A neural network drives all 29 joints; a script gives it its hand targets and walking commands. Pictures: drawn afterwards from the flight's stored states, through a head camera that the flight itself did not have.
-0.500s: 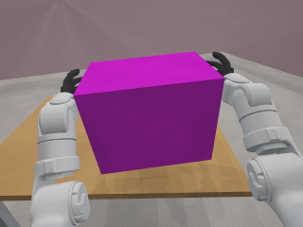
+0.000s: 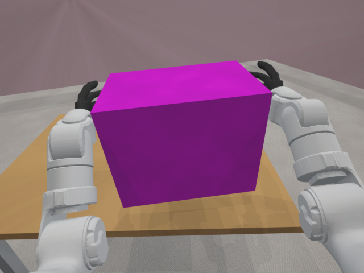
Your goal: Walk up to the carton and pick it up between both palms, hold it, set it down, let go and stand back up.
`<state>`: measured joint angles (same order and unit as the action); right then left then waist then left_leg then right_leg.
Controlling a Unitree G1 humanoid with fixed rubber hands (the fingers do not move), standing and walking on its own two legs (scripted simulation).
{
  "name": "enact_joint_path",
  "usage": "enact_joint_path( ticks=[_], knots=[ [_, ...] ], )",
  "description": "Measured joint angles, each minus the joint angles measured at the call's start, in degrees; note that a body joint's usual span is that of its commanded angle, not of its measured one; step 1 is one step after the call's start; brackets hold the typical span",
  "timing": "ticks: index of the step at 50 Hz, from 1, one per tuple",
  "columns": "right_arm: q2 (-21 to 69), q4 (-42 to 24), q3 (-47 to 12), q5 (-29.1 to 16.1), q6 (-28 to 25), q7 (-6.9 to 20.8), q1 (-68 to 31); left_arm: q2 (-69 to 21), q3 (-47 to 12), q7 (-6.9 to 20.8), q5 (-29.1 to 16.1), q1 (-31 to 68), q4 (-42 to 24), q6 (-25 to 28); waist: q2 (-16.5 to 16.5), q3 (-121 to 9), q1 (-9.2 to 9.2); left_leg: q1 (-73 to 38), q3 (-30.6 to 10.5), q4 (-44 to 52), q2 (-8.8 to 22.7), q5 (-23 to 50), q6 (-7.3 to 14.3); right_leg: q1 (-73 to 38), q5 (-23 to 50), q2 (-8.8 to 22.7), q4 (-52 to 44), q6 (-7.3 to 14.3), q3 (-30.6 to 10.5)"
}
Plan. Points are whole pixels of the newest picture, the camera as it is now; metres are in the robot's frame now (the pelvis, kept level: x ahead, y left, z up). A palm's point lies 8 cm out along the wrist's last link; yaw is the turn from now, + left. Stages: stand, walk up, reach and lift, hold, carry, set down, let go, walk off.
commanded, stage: hold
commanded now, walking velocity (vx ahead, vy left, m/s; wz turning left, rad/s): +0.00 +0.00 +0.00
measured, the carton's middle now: (181, 131) +0.37 +0.00 +0.22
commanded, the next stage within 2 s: none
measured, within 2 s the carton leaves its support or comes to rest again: neither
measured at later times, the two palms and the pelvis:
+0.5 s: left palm (86, 115) +0.36 +0.19 +0.27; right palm (271, 93) +0.37 -0.18 +0.30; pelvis +0.00 +0.00 +0.00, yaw +0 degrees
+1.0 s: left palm (84, 119) +0.36 +0.20 +0.27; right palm (268, 97) +0.37 -0.18 +0.29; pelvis +0.01 +0.00 +0.00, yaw +0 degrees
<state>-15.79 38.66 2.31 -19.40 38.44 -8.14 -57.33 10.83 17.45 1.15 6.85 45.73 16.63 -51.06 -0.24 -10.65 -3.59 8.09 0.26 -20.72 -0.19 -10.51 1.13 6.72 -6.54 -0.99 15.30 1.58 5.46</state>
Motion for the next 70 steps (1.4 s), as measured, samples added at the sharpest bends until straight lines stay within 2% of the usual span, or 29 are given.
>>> enact_joint_path(
  ticks=[16,29,37,41,48,58,70],
  knots=[
    [0.11,3.15,0.04,0.13,-0.40,-0.02,-1.88,0.66,0.55,-0.06,-0.36,2.09,3.14,0.14,0.34,-0.50,0.13,-0.18,-0.08,-0.04,0.13,-0.12,-0.13,-0.10,-0.23,-0.15,0.21,0.16,0.02],
    [-0.17,2.66,-0.62,-0.30,-0.03,-0.16,-1.16,0.44,0.22,0.09,-0.20,1.37,2.95,0.13,0.34,-0.29,-0.07,-0.24,-0.32,-0.07,0.18,-0.40,-0.19,-0.38,-0.41,-0.23,-0.09,0.14,0.19],
    [-0.14,-0.97,-1.11,-1.29,-0.28,-0.67,0.60,0.13,0.18,-0.12,-0.38,-0.79,-1.36,-0.05,0.20,-0.12,-0.20,-0.69,-0.39,-0.06,0.28,-0.70,-0.35,-0.97,-0.56,-0.35,-0.38,0.13,0.20],
    [0.10,-0.33,-0.51,-1.13,0.00,-0.55,0.44,-0.37,0.72,0.05,0.24,-0.79,-1.35,-0.55,0.02,0.26,-0.22,-0.86,-0.48,-0.17,0.20,-0.79,-0.26,-1.13,-0.73,-0.28,-0.18,0.14,0.28],
    [0.22,-3.05,-1.38,-1.00,0.56,-0.92,1.86,-0.50,1.07,0.36,0.02,-2.21,-3.28,-0.58,0.01,0.30,0.12,-0.91,-0.20,0.17,0.22,-0.51,-0.25,-0.97,-0.47,-0.30,-0.29,0.10,-0.02],
    [0.67,-0.89,0.67,0.57,0.49,-0.13,0.86,-0.22,0.51,0.03,-0.01,-0.44,-0.53,-0.23,0.38,0.09,0.19,-0.30,-0.33,0.34,0.04,-0.05,-0.23,-0.17,-0.37,-0.12,0.08,0.19,0.10],
    [0.05,1.60,0.40,0.17,0.04,-0.06,-1.00,0.03,0.84,-0.23,-0.17,1.67,1.99,0.09,0.16,-0.14,-0.04,-0.74,-0.04,0.50,0.23,-0.09,-0.28,-0.55,-0.20,-0.32,-0.22,0.22,-0.25]
  ],
)
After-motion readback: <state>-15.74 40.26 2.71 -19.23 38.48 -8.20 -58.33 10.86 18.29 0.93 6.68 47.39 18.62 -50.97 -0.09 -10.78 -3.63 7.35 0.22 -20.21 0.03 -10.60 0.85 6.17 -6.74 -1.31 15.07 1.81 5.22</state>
